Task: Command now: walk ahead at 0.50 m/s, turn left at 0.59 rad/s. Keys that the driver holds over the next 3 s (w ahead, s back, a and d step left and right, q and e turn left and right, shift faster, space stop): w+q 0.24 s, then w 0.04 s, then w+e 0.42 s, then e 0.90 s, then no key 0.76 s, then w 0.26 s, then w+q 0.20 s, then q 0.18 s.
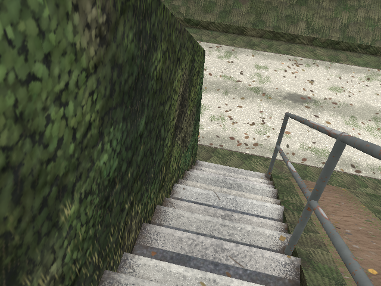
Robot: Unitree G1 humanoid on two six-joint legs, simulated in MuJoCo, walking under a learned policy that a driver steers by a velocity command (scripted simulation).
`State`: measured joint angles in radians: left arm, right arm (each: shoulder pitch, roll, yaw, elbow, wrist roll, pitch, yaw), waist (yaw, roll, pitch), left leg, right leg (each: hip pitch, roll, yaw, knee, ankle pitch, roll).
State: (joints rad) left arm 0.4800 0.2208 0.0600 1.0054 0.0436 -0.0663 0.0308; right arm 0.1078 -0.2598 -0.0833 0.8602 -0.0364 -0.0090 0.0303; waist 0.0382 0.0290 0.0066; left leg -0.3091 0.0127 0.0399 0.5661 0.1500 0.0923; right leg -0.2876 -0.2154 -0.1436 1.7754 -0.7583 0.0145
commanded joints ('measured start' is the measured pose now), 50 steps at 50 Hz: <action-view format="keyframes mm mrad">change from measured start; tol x64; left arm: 1 14 42 2 -157 20 -2 7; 50 -27 76 -14 -185 24 108 19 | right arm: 1 501 -247 -33 147 43 -12 -41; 50 377 -74 24 -35 66 -79 -58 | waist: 1 -98 288 12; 50 -65 90 -257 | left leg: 1 604 188 -288 180 1273 59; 4 279 203 -533 -29 -135 223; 24 -181 -25 -248 902 192 35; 26 -913 -158 -1 1714 -1050 -80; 43 97 19 -96 -469 547 -134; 50 697 506 -295 81 868 201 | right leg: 1 -812 110 90 385 -63 -7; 20 -224 234 223 -1200 1067 -14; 26 924 -117 615 -1042 1716 -476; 33 -374 161 528 -1402 956 -275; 40 146 300 528 -1021 581 -233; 50 -801 304 194 406 -80 -61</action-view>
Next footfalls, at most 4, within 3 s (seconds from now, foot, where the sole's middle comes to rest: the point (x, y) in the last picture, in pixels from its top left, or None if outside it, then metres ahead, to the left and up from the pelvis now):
0.48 right None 0.36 -0.03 -0.97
0.92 left None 0.62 0.20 -1.15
1.44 right None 0.59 -0.06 -1.15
1.90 left None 0.63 0.15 -1.15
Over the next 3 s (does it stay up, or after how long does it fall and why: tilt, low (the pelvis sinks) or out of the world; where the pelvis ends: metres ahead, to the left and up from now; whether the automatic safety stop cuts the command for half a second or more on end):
stays up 0.73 0.01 -0.50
